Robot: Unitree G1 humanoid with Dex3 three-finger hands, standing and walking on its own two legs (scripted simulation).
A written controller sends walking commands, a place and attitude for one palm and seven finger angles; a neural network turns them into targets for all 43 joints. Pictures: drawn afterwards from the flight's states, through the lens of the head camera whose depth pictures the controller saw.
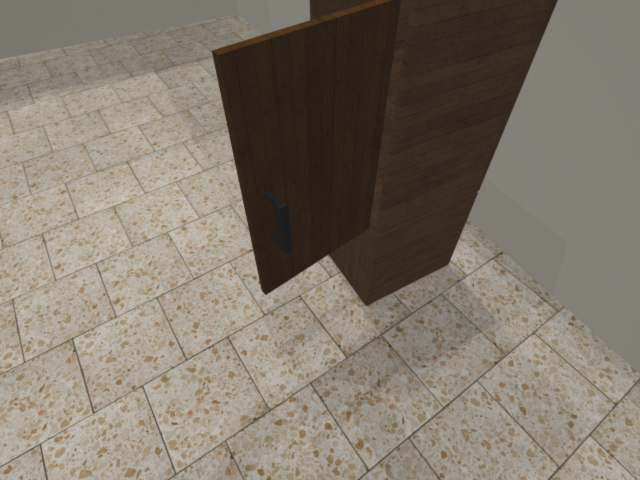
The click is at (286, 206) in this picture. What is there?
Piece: cupboard door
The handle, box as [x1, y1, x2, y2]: [264, 190, 291, 253]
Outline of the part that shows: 267,190 264,192 264,195 275,205 278,229 277,234 274,231 270,232 270,235 280,245 280,248 285,253 291,249 287,204 282,199 279,200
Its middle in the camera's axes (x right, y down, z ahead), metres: -0.09 -0.03 +0.77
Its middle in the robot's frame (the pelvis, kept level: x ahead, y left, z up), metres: +0.59 +0.12 -0.09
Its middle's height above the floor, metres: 0.68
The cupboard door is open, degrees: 100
